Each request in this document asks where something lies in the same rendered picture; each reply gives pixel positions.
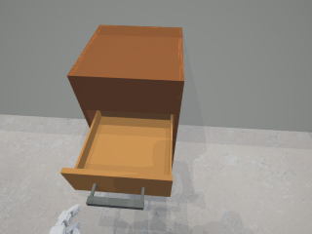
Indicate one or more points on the handle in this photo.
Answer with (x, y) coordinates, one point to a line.
(118, 203)

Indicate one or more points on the drawer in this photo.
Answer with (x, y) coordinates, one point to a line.
(125, 151)

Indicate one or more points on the robot left hand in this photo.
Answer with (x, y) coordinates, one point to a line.
(65, 219)

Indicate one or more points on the cabinet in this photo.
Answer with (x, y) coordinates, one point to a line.
(131, 68)

